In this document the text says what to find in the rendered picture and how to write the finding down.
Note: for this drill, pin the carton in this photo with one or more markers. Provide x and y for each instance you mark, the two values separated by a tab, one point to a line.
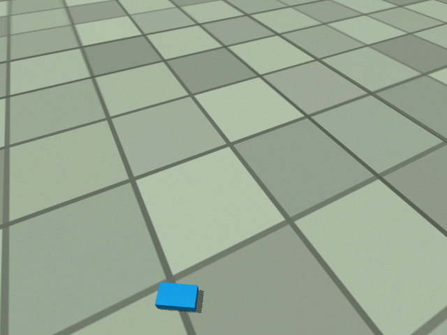
177	296

